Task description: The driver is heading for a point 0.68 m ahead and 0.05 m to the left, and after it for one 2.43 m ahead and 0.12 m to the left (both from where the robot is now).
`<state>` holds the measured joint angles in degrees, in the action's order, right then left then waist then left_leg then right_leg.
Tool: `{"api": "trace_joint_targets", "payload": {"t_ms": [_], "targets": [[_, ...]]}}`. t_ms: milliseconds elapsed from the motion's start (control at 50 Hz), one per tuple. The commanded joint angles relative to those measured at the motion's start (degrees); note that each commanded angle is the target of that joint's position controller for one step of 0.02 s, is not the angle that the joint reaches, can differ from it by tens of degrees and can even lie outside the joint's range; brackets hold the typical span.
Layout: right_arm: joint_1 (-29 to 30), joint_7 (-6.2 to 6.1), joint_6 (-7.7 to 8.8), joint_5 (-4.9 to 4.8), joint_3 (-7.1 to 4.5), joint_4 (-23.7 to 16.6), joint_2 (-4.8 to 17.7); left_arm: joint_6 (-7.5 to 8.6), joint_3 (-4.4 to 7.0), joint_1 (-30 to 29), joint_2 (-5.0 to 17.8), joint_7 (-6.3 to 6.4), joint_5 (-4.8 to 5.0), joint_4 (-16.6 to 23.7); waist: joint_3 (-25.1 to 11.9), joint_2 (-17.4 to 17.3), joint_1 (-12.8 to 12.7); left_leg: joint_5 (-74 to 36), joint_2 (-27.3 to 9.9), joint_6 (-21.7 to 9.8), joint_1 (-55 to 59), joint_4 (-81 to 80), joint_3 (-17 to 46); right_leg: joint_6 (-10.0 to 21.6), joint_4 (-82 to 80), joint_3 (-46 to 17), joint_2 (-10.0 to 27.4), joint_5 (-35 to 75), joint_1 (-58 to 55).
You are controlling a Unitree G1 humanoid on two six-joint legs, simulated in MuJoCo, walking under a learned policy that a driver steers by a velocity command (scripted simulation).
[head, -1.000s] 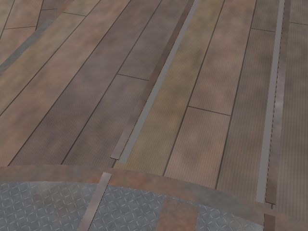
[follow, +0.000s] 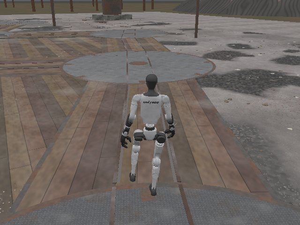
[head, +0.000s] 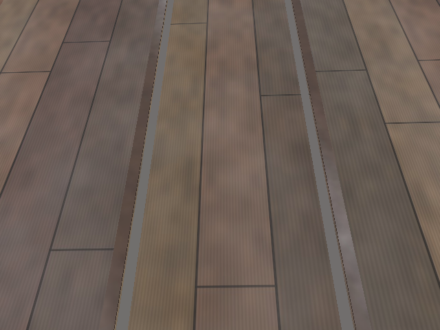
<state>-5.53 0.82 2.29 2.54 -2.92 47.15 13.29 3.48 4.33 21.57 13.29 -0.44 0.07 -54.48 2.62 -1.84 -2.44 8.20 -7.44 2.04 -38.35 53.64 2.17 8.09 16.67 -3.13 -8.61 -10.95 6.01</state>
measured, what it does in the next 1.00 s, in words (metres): walks ahead: left foot, then right foot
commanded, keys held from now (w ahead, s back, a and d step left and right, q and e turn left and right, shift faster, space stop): w+e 0.16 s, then w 0.38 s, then w+q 0.30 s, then q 0.16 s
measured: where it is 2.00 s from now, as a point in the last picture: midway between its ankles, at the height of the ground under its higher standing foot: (262, 281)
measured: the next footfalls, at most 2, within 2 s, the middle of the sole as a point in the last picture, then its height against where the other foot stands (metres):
left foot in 0.26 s outside the picture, level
right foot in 0.76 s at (293, 304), level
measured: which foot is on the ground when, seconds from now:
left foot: up 0.00-0.24, down 0.26-0.78, up 0.80-1.00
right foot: down 0.00-0.28, up 0.30-0.74, down 0.76-1.00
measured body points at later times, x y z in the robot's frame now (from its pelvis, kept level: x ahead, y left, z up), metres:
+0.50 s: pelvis +0.29 +0.04 +0.00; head +0.31 +0.05 +0.45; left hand +0.44 +0.28 -0.13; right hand +0.27 -0.23 -0.12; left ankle +0.30 +0.12 -0.75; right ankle +0.28 -0.09 -0.67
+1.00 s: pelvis +0.51 -0.04 +0.00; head +0.54 -0.06 +0.45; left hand +0.59 +0.22 -0.12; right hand +0.59 -0.32 -0.14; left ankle +0.54 +0.09 -0.66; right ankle +0.51 -0.13 -0.75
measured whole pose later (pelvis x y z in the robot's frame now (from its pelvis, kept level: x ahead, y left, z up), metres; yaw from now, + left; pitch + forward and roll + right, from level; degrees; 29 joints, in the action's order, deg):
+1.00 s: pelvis +0.51 -0.04 +0.00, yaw +0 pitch +1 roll +0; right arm -14.5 1.4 0.1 1.5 -4.6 47.9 16.3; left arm 5.1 2.1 16.0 13.0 0.7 -1.0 -48.3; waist 2.6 -2.6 0.3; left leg 16.2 -2.0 -1.8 -33.0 61.6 -0.4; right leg 3.2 19.6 9.0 0.2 -11.1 9.3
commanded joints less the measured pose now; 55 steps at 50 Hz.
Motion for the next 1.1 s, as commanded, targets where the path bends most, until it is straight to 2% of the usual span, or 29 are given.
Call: {"api": "trace_joint_targets", "payload": {"t_ms": [20, 120, 160, 200, 220, 240, 260, 280, 300, 320, 340, 380, 460, 540, 580, 640, 700, 740, 760, 780, 800, 820, 840, 860, 880, 900, 940, 1020, 1100], "targets": [[4.3, 0.27, -0.02, -0.15, -0.59, -4.8, 3.8, 0.48, 1.49, 4.5, 8.1, 0.31, -0.01, 2.8, -0.3, 5.1, -0.9, -5.9, 2.4, 0.7, -3.1, -5.2, -2.3, 4.3, -4.5, -13.2, 14.5, 21.8, -2.4], [12.8, 0.76, 0.67, -0.61, 0.36, -8.9, 4.1, 0.19, 1.46, 8.2, 8.8, 1.02, -0.76, 3.3, 0.5, 5.8, -3.4, -6.4, 5.3, -0.3, -4.2, -14.4, -2.2, 4.9, -1.1, -16.1, 15.3, 26.5, -9.2], [13.8, 0.80, 1.22, -0.97, 0.52, -10.3, 4.8, 0.19, 1.64, 8.0, 9.6, 1.44, -1.09, 3.8, 0.6, 6.4, -3.1, -5.5, 6.2, -1.3, -1.3, -18.4, -1.8, 4.5, 0.8, -17.7, 16.2, 29.0, -10.5], [8.2, 0.55, 1.82, -1.14, 0.31, -9.2, 5.9, 0.44, 1.73, 5.0, 10.4, 1.76, -1.10, 4.6, -0.5, 7.1, 0.1, -3.8, 7.5, -3.3, 9.3, -23.4, -2.3, 2.3, 3.2, -16.7, 16.3, 34.1, -8.0], [2.8, 0.06, 2.14, -1.17, -0.29, -7.5, 7.2, 0.75, 1.74, 3.9, 10.8, 1.56, -1.11, 4.8, -2.9, 6.9, 2.1, -1.9, 9.2, -4.5, 17.5, -24.2, -3.2, 1.1, 7.7, -15.8, 15.5, 41.6, -6.8], [-5.3, -0.58, 2.67, -1.14, -0.91, -5.1, 8.3, 1.08, 1.65, 3.3, 10.9, 1.09, -0.96, 4.7, -7.1, 4.8, 5.9, -3.7, 9.7, -5.9, 27.5, -27.5, -4.1, -0.1, 17.1, -13.2, 12.9, 44.4, -5.7], [-13.6, -1.46, 3.27, -0.09, -1.60, -4.0, 10.7, 1.53, 1.04, 3.6, 8.9, 0.59, -0.60, 5.5, -13.4, 2.2, 9.2, 0.9, 1.7, -8.3, 40.9, -27.6, 3.7, -1.0, 30.1, -11.6, 10.2, 32.1, 1.9], [-18.6, -1.75, 2.97, 1.40, -3.04, -3.8, 16.8, 1.47, -0.07, 11.3, 3.1, 0.46, 1.63, 6.2, -22.1, -11.0, 6.8, 3.5, -15.0, -15.7, 57.1, -29.3, 29.5, -3.6, 50.1, -5.4, 1.4, -4.1, 18.3], [-16.7, -1.00, 2.03, -0.06, -3.16, -3.0, 14.9, 1.11, 0.27, 13.0, 6.8, 0.77, 0.09, 5.3, -21.4, -11.3, 5.1, 8.5, -17.3, -18.3, 53.9, -36.2, 43.5, -3.2, 56.8, -4.8, 1.4, -18.6, 25.2], [-11.1, -0.77, 1.88, -0.87, -2.12, -4.0, 10.0, 0.60, 0.40, 8.1, 7.7, 0.75, -1.12, 5.2, -10.6, -3.8, 3.5, 13.9, -15.0, -17.5, 44.2, -37.8, 36.0, -3.2, 58.4, -5.0, 4.9, -13.2, 27.7], [-8.0, -0.48, 2.11, -0.99, -1.19, -4.2, 6.3, 0.59, 0.07, 2.8, 7.2, 0.28, -1.73, 6.2, -5.3, 1.2, 3.7, 10.8, -11.8, -16.0, 37.1, -39.1, 27.6, -3.3, 55.2, -4.6, 6.7, -9.4, 27.4], [-8.3, -0.61, 2.68, -0.88, -0.55, -2.5, 5.2, -0.11, -0.08, 0.0, 6.3, -0.63, -2.41, 7.5, -2.0, -1.7, 2.1, 0.3, -6.9, -13.6, 30.7, -41.3, 17.2, -3.8, 50.2, -3.7, 8.9, -7.9, 25.2], [-12.7, 0.05, 4.41, -1.94, -0.74, 0.5, 6.4, -1.25, -0.70, -1.9, 4.7, -1.57, -2.76, 8.3, -2.4, -3.1, 0.9, -11.1, -5.3, -14.2, 30.6, -43.7, 9.9, -5.0, 45.3, -1.1, 10.0, -5.3, 26.6], [-15.8, 0.16, 4.01, -2.15, -0.63, 2.2, 6.2, -1.03, -1.99, -12.9, 3.3, -2.30, -2.54, 11.9, 0.2, -2.7, 2.7, -12.1, -2.8, -13.5, 30.7, -46.7, 4.3, -6.7, 33.4, 3.2, 12.8, 3.5, 30.0], [-18.3, 0.20, 3.85, -2.41, -0.65, 3.2, 6.5, -0.75, -2.74, -18.0, 2.2, -2.45, -2.33, 13.6, 0.7, -2.8, 4.1, -15.0, -1.6, -12.9, 29.9, -46.0, 3.1, -7.3, 26.0, 5.0, 12.4, 7.0, 27.1], [-21.0, 0.01, 3.40, -2.17, -1.04, 4.1, 8.3, -0.43, -2.99, -21.7, 2.8, -2.10, -1.82, 14.8, 0.5, -2.8, 5.3, -18.8, -2.5, -12.6, 32.1, -43.1, 4.3, -7.7, 19.6, 5.9, 10.6, 7.6, 23.7], [-21.2, -0.36, 2.84, -1.79, -1.33, 4.4, 9.4, 0.27, -2.61, -21.7, 4.3, -1.35, -1.66, 15.3, -0.1, -3.3, 4.4, -21.7, -4.3, -12.0, 35.0, -38.8, 7.4, -6.8, 15.4, 5.2, 9.5, 3.5, 19.7], [-20.0, -0.50, 2.52, -2.13, -1.46, 4.4, 9.7, 1.24, -1.74, -13.1, 5.9, -0.49, -2.19, 12.7, -3.7, -1.7, 0.0, -26.0, -2.1, -10.4, 33.8, -28.8, 6.5, -5.3, 8.5, 5.4, 7.7, 2.9, 7.0], [-19.8, -0.42, 2.62, -2.60, -1.07, 3.8, 8.2, 2.06, -0.71, -5.1, 8.8, 0.32, -3.30, 10.6, -9.3, 1.4, -3.0, -20.5, 1.1, -9.2, 27.9, -17.8, 4.2, -3.4, 7.5, 0.7, 12.5, 2.2, -5.6], [-20.2, -0.41, 2.79, -3.75, 0.11, 0.7, 3.3, 2.31, 0.49, 2.8, 14.3, 1.20, -4.65, 10.6, -18.0, 10.3, -5.3, 1.5, 6.6, -7.2, 14.4, -0.4, -0.2, 0.1, 5.3, -17.0, 28.9, -4.3, -20.8], [-23.2, -0.83, 2.10, -3.86, -0.44, 0.0, 4.2, 1.02, 1.45, 2.4, 16.3, 1.10, -3.18, 9.9, -20.2, 17.5, -3.0, 22.3, 10.9, -7.1, 3.4, 10.8, -2.0, 4.5, -0.4, -33.1, 35.7, -7.9, -21.9], [-21.3, -1.11, 1.09, -2.51, -1.33, 1.4, 7.4, 0.57, 0.19, -1.9, 10.7, 0.77, -2.42, 11.0, -12.2, 8.5, -1.5, 19.2, 6.8, -7.6, 0.8, 14.7, 1.2, 3.6, -1.3, -27.7, 32.8, -12.0, -15.0], [-18.7, -0.48, 0.91, -2.23, -1.23, 1.3, 6.0, 0.85, -0.76, -5.7, 7.0, 0.53, -1.95, 11.3, -6.0, 6.1, -0.2, 14.8, 5.0, -7.4, 1.0, 13.9, 1.5, 2.6, -3.3, -20.1, 29.7, -9.6, -8.1], [-17.7, -0.18, 0.46, -2.23, -1.19, 1.3, 4.7, 1.19, -1.29, -7.9, 5.0, 0.53, -1.90, 11.4, -2.6, 5.9, 1.3, 12.3, 3.9, -6.7, 3.1, 12.0, 1.0, 1.1, -4.9, -13.3, 27.3, 0.1, -2.9], [-17.4, 0.05, -0.33, -1.44, -1.48, 1.2, 4.6, 1.65, -1.59, -8.3, 4.3, 0.80, -1.65, 10.9, -1.1, 7.1, 2.6, 11.9, 3.2, -5.8, 4.7, 11.0, 0.6, 0.4, -4.7, -8.1, 25.7, 11.0, 0.2], [-18.4, 0.24, -1.15, -1.00, -1.54, 1.5, 4.1, 2.12, -1.57, -8.3, 4.3, 0.93, -1.56, 10.6, -1.3, 7.3, 3.8, 11.5, 3.5, -4.9, 6.5, 11.5, -0.2, 0.2, -3.7, -4.0, 24.9, 22.1, 1.6], [-18.1, 0.50, -2.10, -0.99, -1.78, 0.9, 3.4, 2.88, -1.28, -7.2, 5.0, 1.06, -1.03, 10.0, -3.3, 6.8, 5.1, 9.6, 4.5, -4.0, 6.6, 11.8, -1.1, 0.8, -1.8, 1.4, 24.5, 37.4, 1.2], [-11.1, 1.46, -2.89, -0.80, -1.29, -2.6, 2.5, 2.03, -0.99, -6.9, 5.7, 1.74, -0.79, 9.3, -2.1, 8.6, 4.6, 1.8, 4.2, -2.8, 4.3, 2.8, -3.3, 1.0, -1.7, 9.2, 23.0, 38.5, 1.4], [-5.5, 2.41, -2.92, -0.62, -0.44, -5.2, 2.0, 1.08, -0.39, -6.0, 7.5, 1.90, -0.70, 8.7, -2.7, 8.6, 2.8, -4.0, 5.6, -3.9, 11.4, -11.2, -6.7, 0.3, 1.2, 13.9, 22.7, 36.8, 1.6]]}}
